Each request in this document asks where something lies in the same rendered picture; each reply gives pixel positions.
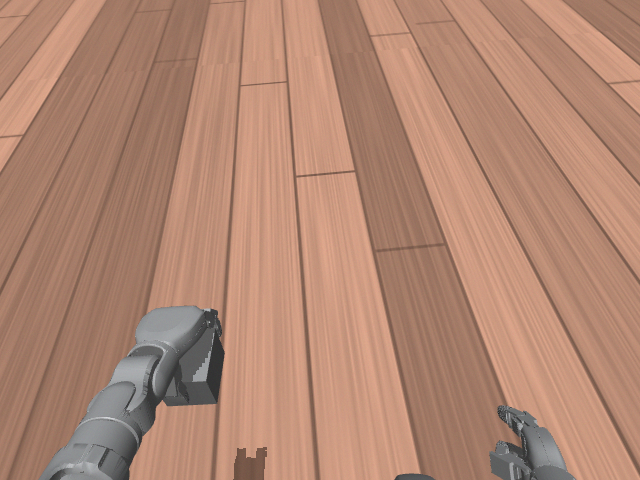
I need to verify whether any left robot hand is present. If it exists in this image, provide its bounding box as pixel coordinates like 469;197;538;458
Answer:
135;306;222;405

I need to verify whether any small box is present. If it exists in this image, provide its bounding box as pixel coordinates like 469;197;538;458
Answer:
163;328;225;406

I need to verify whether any right robot hand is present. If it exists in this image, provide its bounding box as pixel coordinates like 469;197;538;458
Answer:
489;405;568;480

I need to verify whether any left robot arm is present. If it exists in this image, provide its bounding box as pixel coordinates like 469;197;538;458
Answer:
38;340;179;480

